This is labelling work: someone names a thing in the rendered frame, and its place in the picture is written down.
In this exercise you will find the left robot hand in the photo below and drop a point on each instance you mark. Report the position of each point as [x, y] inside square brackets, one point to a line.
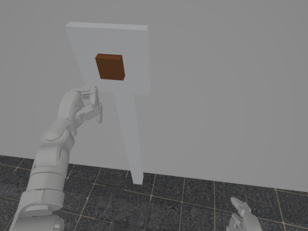
[72, 107]

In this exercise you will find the button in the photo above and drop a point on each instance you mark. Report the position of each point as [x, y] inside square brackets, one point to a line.
[110, 66]

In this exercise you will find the right robot hand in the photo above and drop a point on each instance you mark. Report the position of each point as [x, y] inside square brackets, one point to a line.
[249, 222]

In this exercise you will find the left robot upper arm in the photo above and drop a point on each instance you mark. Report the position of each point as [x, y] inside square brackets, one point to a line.
[42, 223]

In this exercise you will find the panel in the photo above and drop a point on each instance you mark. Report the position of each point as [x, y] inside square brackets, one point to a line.
[132, 42]

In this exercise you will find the left robot forearm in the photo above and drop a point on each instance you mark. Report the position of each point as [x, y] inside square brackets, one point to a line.
[44, 192]

